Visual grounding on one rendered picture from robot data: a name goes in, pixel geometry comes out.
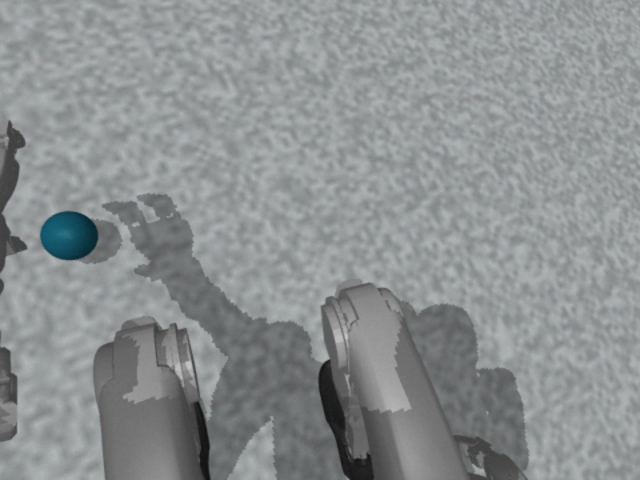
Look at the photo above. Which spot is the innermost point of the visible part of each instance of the right robot hand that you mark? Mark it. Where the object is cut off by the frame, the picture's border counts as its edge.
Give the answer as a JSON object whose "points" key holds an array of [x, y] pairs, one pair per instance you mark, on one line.
{"points": [[482, 455]]}

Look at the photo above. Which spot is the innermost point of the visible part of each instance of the right robot foot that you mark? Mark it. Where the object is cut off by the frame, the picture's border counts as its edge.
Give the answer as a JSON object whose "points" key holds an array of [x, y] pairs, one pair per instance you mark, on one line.
{"points": [[354, 469]]}

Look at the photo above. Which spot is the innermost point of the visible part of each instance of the left robot hand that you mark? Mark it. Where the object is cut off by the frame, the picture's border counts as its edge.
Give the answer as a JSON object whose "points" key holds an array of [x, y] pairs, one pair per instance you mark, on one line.
{"points": [[10, 141]]}

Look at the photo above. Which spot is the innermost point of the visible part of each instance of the left robot arm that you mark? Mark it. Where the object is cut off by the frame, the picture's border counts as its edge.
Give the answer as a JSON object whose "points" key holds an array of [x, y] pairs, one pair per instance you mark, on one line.
{"points": [[8, 380]]}

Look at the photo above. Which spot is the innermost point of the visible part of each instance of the left robot foot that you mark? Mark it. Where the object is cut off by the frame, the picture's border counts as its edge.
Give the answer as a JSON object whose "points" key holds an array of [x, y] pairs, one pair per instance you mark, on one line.
{"points": [[204, 441]]}

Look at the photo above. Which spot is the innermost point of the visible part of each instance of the ball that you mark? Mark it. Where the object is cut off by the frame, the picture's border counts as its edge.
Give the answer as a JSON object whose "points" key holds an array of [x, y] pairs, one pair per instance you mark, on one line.
{"points": [[69, 235]]}

